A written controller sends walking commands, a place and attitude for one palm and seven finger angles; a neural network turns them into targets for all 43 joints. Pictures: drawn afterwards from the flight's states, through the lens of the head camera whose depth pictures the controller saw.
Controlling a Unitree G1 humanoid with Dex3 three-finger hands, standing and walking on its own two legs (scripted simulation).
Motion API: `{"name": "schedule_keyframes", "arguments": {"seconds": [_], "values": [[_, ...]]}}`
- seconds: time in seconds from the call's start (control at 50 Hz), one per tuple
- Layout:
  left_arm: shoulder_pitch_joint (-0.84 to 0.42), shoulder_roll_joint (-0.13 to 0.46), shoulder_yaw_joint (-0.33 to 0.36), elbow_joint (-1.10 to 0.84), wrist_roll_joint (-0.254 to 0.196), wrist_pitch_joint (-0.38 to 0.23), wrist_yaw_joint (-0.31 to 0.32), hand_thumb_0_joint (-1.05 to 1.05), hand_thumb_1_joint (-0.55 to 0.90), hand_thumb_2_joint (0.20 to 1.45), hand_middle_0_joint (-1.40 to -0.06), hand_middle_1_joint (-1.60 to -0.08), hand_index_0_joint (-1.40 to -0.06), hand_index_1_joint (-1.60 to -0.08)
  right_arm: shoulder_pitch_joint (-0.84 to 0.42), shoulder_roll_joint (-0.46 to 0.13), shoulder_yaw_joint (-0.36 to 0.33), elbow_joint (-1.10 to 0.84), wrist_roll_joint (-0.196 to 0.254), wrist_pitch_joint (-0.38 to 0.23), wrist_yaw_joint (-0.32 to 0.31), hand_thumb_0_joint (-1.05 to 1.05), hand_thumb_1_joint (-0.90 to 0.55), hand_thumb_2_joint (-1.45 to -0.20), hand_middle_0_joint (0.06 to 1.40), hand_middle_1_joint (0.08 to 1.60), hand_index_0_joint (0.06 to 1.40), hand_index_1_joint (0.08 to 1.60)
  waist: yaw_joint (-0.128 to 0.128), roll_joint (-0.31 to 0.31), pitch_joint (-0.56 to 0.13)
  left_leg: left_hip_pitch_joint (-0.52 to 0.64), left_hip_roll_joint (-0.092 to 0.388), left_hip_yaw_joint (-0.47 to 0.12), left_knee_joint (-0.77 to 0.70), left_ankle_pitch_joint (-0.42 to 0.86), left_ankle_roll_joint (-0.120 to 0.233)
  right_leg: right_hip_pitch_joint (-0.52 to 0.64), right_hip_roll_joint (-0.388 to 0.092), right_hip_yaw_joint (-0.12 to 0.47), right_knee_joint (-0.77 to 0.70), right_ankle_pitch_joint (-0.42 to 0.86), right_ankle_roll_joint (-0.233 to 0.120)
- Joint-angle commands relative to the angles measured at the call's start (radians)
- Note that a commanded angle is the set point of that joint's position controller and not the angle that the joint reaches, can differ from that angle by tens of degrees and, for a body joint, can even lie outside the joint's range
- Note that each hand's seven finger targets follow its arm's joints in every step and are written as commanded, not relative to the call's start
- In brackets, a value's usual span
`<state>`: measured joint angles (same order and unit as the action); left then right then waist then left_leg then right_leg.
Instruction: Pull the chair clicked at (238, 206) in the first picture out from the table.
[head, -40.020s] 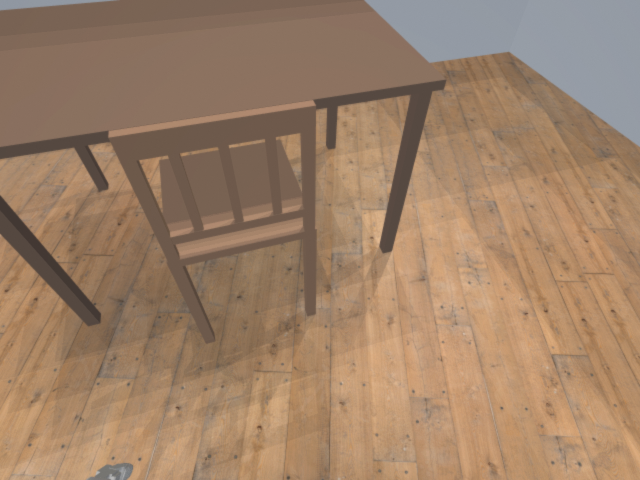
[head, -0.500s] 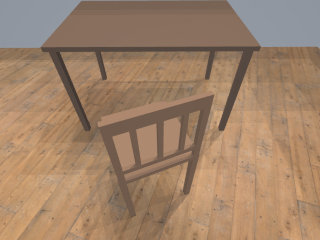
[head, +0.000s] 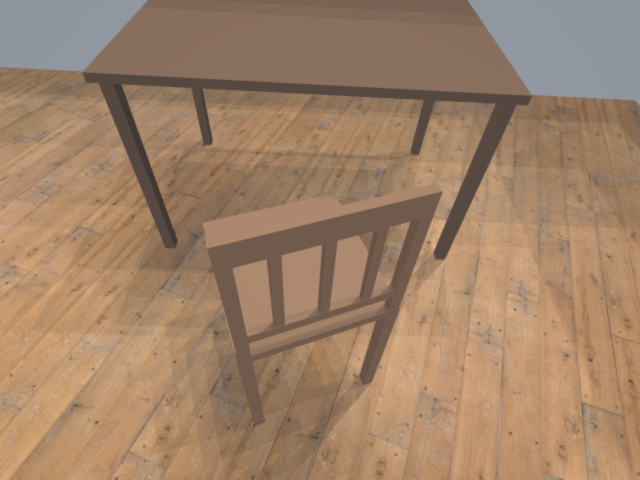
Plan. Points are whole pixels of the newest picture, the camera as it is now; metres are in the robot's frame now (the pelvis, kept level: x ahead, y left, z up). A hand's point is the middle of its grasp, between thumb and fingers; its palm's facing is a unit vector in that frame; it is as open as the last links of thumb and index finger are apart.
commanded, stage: look again from close up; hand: left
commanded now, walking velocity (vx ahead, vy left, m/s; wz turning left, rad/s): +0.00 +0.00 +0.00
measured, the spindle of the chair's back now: (326, 277) +0.48 +0.02 -0.11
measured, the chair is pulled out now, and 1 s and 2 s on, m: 0.43 0.43 0.43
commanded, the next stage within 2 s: shuffle to correct the standing spot in 0.54 s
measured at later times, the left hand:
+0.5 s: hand out of the picture +0.01 +0.17 -0.18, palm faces +0.01 -0.98 -0.17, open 7.4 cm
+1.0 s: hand out of the picture +0.00 +0.14 -0.18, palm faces +0.14 -0.97 -0.21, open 7.4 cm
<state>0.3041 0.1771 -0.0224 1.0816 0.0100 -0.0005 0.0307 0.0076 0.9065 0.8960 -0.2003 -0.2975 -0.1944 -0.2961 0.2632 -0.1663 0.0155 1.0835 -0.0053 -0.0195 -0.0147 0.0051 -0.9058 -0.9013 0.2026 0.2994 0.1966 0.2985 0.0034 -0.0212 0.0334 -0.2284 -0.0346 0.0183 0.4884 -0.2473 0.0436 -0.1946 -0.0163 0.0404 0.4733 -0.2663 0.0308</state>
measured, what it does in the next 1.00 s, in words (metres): shifts its weight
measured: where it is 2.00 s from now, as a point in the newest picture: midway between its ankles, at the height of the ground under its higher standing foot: outside the picture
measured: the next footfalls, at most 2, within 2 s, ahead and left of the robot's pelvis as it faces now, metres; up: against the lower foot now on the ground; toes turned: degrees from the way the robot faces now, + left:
right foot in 1.52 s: +0.20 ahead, -0.22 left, +0.00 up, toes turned +15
left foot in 1.78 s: +0.12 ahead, -0.07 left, +0.00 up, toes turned +27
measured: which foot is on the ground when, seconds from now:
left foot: down 0.00-1.00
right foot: down 0.00-1.00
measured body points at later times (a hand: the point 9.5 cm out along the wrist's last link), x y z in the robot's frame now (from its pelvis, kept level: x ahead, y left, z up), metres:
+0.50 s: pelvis +0.01 +0.00 +0.00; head +0.02 +0.01 +0.45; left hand +0.01 +0.22 -0.16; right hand +0.02 -0.23 -0.15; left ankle +0.01 +0.09 -0.74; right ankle -0.01 -0.14 -0.74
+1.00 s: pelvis +0.03 -0.04 -0.01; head +0.06 -0.03 +0.44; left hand -0.01 +0.19 -0.16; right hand +0.04 -0.26 -0.16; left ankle +0.01 +0.08 -0.73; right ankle -0.01 -0.14 -0.74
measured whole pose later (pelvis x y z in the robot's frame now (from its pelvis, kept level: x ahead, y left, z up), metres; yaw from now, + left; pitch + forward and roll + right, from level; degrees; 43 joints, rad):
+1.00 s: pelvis +0.03 -0.04 -0.01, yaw +7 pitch +1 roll +0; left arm 0.35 0.17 0.02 1.05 0.03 -0.01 0.03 0.01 0.91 0.90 -0.20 -0.30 -0.19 -0.30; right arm 0.33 -0.14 -0.02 1.08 -0.02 0.01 -0.02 0.01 -0.90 -0.90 0.20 0.30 0.20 0.30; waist -0.01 0.00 0.02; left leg -0.32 -0.02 -0.06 0.67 -0.37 0.03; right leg -0.18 -0.01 -0.11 0.52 -0.37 -0.03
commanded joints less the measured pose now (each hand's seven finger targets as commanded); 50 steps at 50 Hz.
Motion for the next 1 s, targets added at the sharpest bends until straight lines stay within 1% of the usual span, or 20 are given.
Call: {"name": "schedule_keyframes", "arguments": {"seconds": [0.0,0.12,0.22,0.36,0.44,0.46,0.52,0.62,0.64,0.66,0.7,0.76,0.8,0.84,0.88,0.9,0.92,0.94,0.96,0.98], "values": [[0.050,0.097,0.019,-0.029,0.005,-0.017,0.010,0.000,0.900,0.900,-0.200,-0.300,-0.200,-0.300,0.037,-0.114,-0.023,-0.025,0.002,-0.020,-0.010,0.000,-0.900,-0.900,0.200,0.300,0.200,0.300,-0.002,0.020,0.012,0.016,0.122,-0.118,-0.123,0.108,0.005,-0.020,-0.064,0.050,-0.074,0.083,-0.050],[0.054,0.090,0.020,-0.015,0.005,-0.018,0.011,0.000,0.900,0.900,-0.200,-0.300,-0.200,-0.300,0.037,-0.110,-0.021,-0.012,0.003,-0.024,-0.013,0.000,-0.900,-0.900,0.200,0.300,0.200,0.300,0.001,0.027,-0.006,0.050,0.124,-0.114,-0.117,0.185,0.005,-0.002,-0.070,0.045,-0.075,0.127,-0.046],[0.047,0.088,0.021,-0.011,0.005,-0.015,0.012,0.000,0.900,0.900,-0.200,-0.300,-0.200,-0.300,0.039,-0.110,-0.019,-0.007,0.002,-0.023,-0.014,0.000,-0.900,-0.900,0.200,0.300,0.200,0.300,0.001,0.021,0.007,0.052,0.123,-0.114,-0.123,0.200,0.002,0.004,-0.071,0.039,-0.079,0.129,-0.044],[0.048,0.082,0.020,-0.007,0.005,-0.014,0.011,0.000,0.900,0.900,-0.200,-0.300,-0.200,-0.300,0.039,-0.100,-0.018,0.000,0.003,-0.019,-0.014,0.000,-0.900,-0.900,0.200,0.300,0.200,0.300,0.002,0.017,0.040,0.047,0.121,-0.108,-0.140,0.164,0.002,-0.004,-0.071,0.039,-0.097,0.116,-0.044],[0.049,0.085,0.021,-0.006,0.004,-0.015,0.012,0.000,0.900,0.900,-0.200,-0.300,-0.200,-0.300,0.046,-0.101,-0.018,0.003,0.003,-0.020,-0.014,0.000,-0.900,-0.900,0.200,0.300,0.200,0.300,0.001,0.014,0.008,0.064,0.122,-0.109,-0.137,0.184,0.000,0.010,-0.073,0.041,-0.092,0.129,-0.044],[0.052,0.081,0.021,-0.006,0.004,-0.015,0.012,0.000,0.900,0.900,-0.200,-0.300,-0.200,-0.300,0.045,-0.097,-0.018,0.004,0.003,-0.020,-0.015,0.000,-0.900,-0.900,0.200,0.300,0.200,0.300,0.004,0.017,0.028,0.059,0.122,-0.106,-0.141,0.178,0.002,0.005,-0.072,0.040,-0.099,0.126,-0.045],[0.053,0.082,0.019,-0.003,0.004,-0.015,0.012,0.000,0.900,0.900,-0.200,-0.300,-0.200,-0.300,0.049,-0.097,-0.018,0.007,0.003,-0.018,-0.014,0.000,-0.900,-0.900,0.200,0.300,0.200,0.300,0.002,0.004,0.024,0.057,0.120,-0.106,-0.139,0.164,-0.001,0.003,-0.074,0.043,-0.100,0.122,-0.045],[0.062,0.073,0.020,0.000,0.004,-0.014,0.012,0.000,0.900,0.900,-0.200,-0.300,-0.200,-0.300,0.055,-0.091,-0.017,0.012,0.003,-0.018,-0.015,0.000,-0.900,-0.900,0.200,0.300,0.200,0.300,0.002,0.020,0.031,0.057,0.120,-0.109,-0.146,0.156,0.000,-0.002,-0.072,0.041,-0.102,0.112,-0.047],[0.063,0.074,0.020,0.004,0.004,-0.013,0.011,0.000,0.900,0.900,-0.200,-0.300,-0.200,-0.300,0.062,-0.090,-0.016,0.016,0.002,-0.017,-0.014,0.000,-0.900,-0.900,0.200,0.300,0.200,0.300,-0.001,0.018,0.027,0.049,0.122,-0.118,-0.153,0.109,0.001,0.006,-0.067,0.026,-0.096,0.069,-0.043],[0.066,0.070,0.022,0.004,0.005,-0.010,0.008,0.000,0.900,0.900,-0.200,-0.300,-0.200,-0.300,0.062,-0.088,-0.018,0.018,0.002,-0.013,-0.013,0.000,-0.900,-0.900,0.200,0.300,0.200,0.300,0.001,0.014,0.056,0.021,0.128,-0.139,-0.172,0.021,0.009,-0.003,-0.059,0.005,-0.089,0.004,-0.042],[0.071,0.064,0.026,-0.001,0.010,-0.004,0.004,0.000,0.900,0.900,-0.200,-0.300,-0.200,-0.300,0.062,-0.108,-0.029,0.008,-0.004,-0.007,-0.011,0.000,-0.900,-0.900,0.200,0.300,0.200,0.300,-0.002,0.048,0.065,-0.015,0.150,-0.198,-0.214,-0.127,0.026,-0.026,-0.042,-0.035,-0.040,-0.081,-0.038],[0.073,0.064,0.030,-0.015,0.018,0.000,0.001,0.000,0.900,0.900,-0.200,-0.300,-0.200,-0.300,0.066,-0.123,-0.044,-0.007,-0.006,0.001,-0.011,0.000,-0.900,-0.900,0.200,0.300,0.200,0.300,-0.003,0.082,0.096,-0.060,0.184,-0.292,-0.250,-0.229,0.067,-0.064,-0.019,-0.083,0.023,-0.129,-0.035],[0.085,0.061,0.035,-0.025,0.021,-0.001,0.000,0.000,0.900,0.900,-0.200,-0.300,-0.200,-0.300,0.075,-0.132,-0.053,-0.018,-0.010,0.003,-0.013,0.000,-0.900,-0.900,0.200,0.300,0.200,0.300,-0.001,0.099,0.074,-0.064,0.193,-0.326,-0.230,-0.201,0.084,-0.072,-0.020,-0.091,0.043,-0.126,-0.036],[0.099,0.063,0.040,-0.032,0.020,-0.005,0.000,0.000,0.900,0.900,-0.200,-0.300,-0.200,-0.300,0.082,-0.130,-0.058,-0.031,-0.010,0.002,-0.015,0.000,-0.900,-0.900,0.200,0.300,0.200,0.300,0.001,0.098,0.052,-0.079,0.186,-0.328,-0.182,-0.106,0.089,-0.044,-0.027,-0.087,0.031,-0.100,-0.038],[0.127,0.069,0.049,-0.037,0.019,-0.008,-0.001,0.000,0.900,0.900,-0.200,-0.300,-0.200,-0.300,0.073,-0.122,-0.061,-0.046,-0.010,0.001,-0.015,0.000,-0.900,-0.900,0.200,0.300,0.200,0.300,0.012,0.035,0.037,-0.138,0.156,-0.279,-0.101,-0.013,0.075,0.030,-0.051,-0.065,-0.013,-0.064,-0.047],[0.149,0.080,0.054,-0.038,0.018,-0.011,0.001,0.000,0.900,0.900,-0.200,-0.300,-0.200,-0.300,0.060,-0.111,-0.059,-0.058,-0.010,0.000,-0.015,0.000,-0.900,-0.900,0.200,0.300,0.200,0.300,0.022,-0.013,0.026,-0.181,0.113,-0.208,-0.017,0.044,0.055,0.084,-0.086,-0.034,-0.049,-0.034,-0.059],[0.174,0.103,0.063,-0.035,0.019,-0.014,0.005,0.000,0.900,0.900,-0.200,-0.300,-0.200,-0.300,0.049,-0.081,-0.055,-0.071,-0.008,-0.001,-0.014,0.000,-0.900,-0.900,0.200,0.300,0.200,0.300,0.029,-0.121,0.014,-0.242,0.049,-0.104,0.110,0.059,0.026,0.150,-0.151,0.032,-0.095,0.030,-0.091],[0.200,0.133,0.073,-0.043,0.021,-0.014,0.008,0.000,0.900,0.900,-0.200,-0.300,-0.200,-0.300,0.040,-0.057,-0.053,-0.091,-0.007,0.001,-0.014,0.000,-0.900,-0.900,0.200,0.300,0.200,0.300,0.036,-0.250,0.004,-0.310,-0.004,-0.007,0.265,-0.095,0.000,0.191,-0.253,0.121,-0.147,0.157,-0.152],[0.224,0.133,0.075,-0.053,0.024,-0.012,0.010,0.000,0.900,0.900,-0.200,-0.300,-0.200,-0.300,-0.005,-0.055,-0.060,-0.111,-0.008,0.008,-0.017,0.000,-0.900,-0.900,0.200,0.300,0.200,0.300,0.056,-0.254,0.030,-0.369,0.005,0.015,0.419,-0.304,-0.001,0.179,-0.323,0.158,-0.176,0.308,-0.218],[0.211,0.109,0.070,-0.060,0.031,-0.011,0.015,0.000,0.900,0.900,-0.200,-0.300,-0.200,-0.300,-0.030,-0.059,-0.065,-0.117,-0.010,0.007,-0.016,0.000,-0.900,-0.900,0.200,0.300,0.200,0.300,0.047,-0.170,0.058,-0.397,0.033,0.008,0.528,-0.325,-0.001,0.156,-0.333,0.144,-0.163,0.401,-0.261]]}}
